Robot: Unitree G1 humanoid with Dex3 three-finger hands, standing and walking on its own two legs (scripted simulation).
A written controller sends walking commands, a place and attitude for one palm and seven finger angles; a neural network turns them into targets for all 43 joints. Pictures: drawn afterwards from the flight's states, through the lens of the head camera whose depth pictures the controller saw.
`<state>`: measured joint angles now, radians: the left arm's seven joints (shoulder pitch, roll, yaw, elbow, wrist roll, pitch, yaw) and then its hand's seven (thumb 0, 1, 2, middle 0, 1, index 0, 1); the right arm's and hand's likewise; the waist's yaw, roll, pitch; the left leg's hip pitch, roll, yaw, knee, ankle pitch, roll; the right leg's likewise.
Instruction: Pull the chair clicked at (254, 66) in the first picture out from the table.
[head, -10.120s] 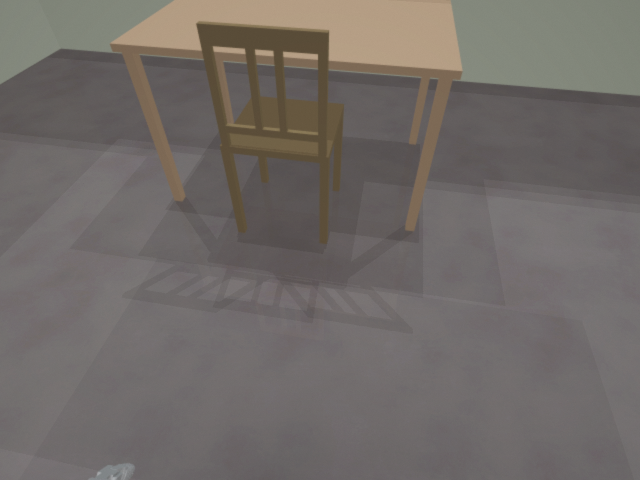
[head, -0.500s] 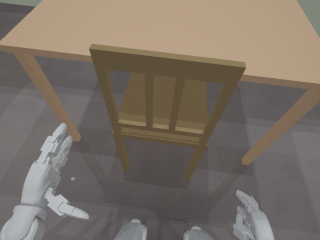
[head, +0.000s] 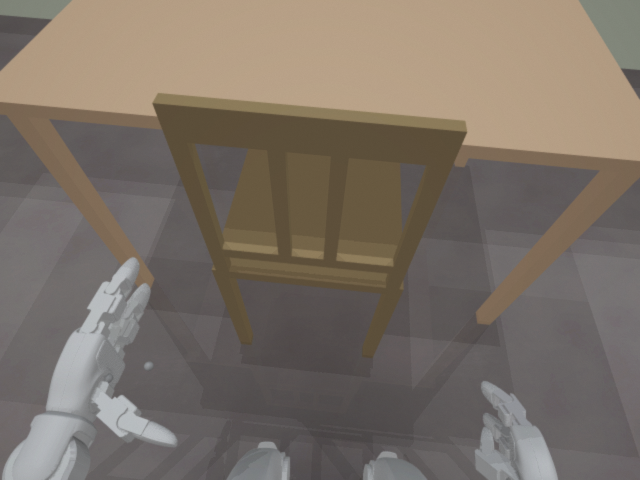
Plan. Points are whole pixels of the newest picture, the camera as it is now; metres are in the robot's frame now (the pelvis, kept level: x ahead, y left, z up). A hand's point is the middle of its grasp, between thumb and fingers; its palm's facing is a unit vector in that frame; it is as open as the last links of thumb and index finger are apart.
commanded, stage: raise the hand toward the chair's back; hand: left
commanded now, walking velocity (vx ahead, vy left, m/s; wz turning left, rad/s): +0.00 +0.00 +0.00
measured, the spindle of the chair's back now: (281, 207) +0.52 +0.09 -0.03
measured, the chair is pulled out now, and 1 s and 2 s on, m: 0.00 0.00 0.00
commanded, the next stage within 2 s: aim the fingers beside a spindle in 0.02 s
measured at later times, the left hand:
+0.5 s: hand (155, 335) +0.28 +0.21 +0.03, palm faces -0.04 -1.00 -0.08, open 16.9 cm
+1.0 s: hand (159, 305) +0.32 +0.22 +0.00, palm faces -0.08 -1.00 -0.04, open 16.9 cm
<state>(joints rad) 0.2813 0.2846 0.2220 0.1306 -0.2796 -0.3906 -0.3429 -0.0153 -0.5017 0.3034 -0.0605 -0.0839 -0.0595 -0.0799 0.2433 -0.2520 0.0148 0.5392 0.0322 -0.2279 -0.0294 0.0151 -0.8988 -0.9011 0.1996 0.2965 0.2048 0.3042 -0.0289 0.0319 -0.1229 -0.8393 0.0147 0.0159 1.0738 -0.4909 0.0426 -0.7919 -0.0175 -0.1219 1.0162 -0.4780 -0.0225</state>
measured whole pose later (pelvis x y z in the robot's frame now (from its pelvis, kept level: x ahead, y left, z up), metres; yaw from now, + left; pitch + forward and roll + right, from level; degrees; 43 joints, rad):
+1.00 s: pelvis -0.01 +0.01 -0.02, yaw -1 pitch +20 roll -3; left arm -0.13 0.35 0.31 0.48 -0.28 -0.43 -0.41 -0.02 -0.50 0.30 -0.06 -0.08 -0.06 -0.08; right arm 0.25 -0.27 0.02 0.58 0.02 -0.22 -0.03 0.01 -0.90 -0.90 0.20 0.30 0.21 0.30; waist -0.05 0.03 -0.13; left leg -1.01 0.02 0.03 1.18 -0.51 0.06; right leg -0.96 -0.02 -0.11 1.12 -0.49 -0.01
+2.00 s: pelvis -0.01 +0.00 -0.04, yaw -2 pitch +23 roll -4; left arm -0.35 0.38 0.35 0.70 -0.23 -0.49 -0.39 -0.02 -0.50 0.30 -0.06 -0.08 -0.06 -0.08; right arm 0.25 -0.28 0.02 0.60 0.01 -0.11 -0.01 0.01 -0.90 -0.90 0.20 0.30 0.20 0.30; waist -0.07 0.03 -0.13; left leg -1.11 0.03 0.02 1.24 -0.53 0.05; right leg -1.06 -0.01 -0.11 1.18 -0.51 -0.02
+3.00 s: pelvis -0.01 +0.01 -0.05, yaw -3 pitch +26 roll -4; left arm -0.67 0.48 0.43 0.99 -0.14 -0.48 -0.36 -0.02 -0.50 0.30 -0.06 -0.08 -0.06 -0.08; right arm 0.29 -0.28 0.04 0.62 -0.01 -0.04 0.01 0.01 -0.90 -0.90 0.20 0.30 0.21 0.30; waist -0.13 0.04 -0.13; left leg -1.20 0.03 0.03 1.29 -0.54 0.06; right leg -1.16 -0.01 -0.10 1.22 -0.51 -0.01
